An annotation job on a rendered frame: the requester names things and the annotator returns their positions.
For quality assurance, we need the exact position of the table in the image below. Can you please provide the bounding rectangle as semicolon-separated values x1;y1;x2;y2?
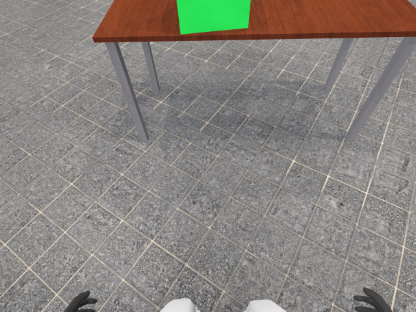
92;0;416;142

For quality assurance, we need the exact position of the robot left hand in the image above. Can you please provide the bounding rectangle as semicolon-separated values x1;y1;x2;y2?
64;291;98;312

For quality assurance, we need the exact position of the robot right hand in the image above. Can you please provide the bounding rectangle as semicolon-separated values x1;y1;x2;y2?
354;287;392;312

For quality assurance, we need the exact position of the left robot thigh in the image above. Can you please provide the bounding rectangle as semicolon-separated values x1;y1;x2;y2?
160;299;200;312

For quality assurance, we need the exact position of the carton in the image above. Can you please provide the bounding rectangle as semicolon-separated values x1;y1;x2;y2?
177;0;251;34

